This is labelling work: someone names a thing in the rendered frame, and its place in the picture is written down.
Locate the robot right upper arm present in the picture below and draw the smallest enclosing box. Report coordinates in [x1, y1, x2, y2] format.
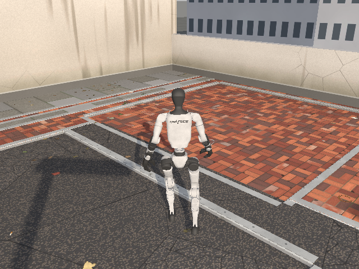
[190, 112, 207, 142]

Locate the right robot forearm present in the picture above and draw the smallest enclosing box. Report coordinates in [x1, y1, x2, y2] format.
[202, 134, 211, 151]

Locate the robot left shin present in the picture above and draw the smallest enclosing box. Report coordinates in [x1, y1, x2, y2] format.
[165, 179, 174, 215]

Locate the left robot forearm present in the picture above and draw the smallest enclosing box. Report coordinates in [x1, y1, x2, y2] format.
[144, 135, 157, 160]

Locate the robot right shin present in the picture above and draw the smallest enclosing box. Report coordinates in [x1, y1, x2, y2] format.
[191, 188, 200, 227]

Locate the robot right hand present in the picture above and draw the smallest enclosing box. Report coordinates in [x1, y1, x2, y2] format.
[200, 149, 213, 158]

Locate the robot left upper arm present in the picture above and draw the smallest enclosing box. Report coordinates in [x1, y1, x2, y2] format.
[151, 113, 167, 144]

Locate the robot left hand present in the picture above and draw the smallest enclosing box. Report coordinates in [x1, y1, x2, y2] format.
[142, 158, 155, 172]

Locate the robot shin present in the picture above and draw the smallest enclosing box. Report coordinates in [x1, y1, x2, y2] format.
[191, 188, 200, 227]
[165, 179, 174, 215]

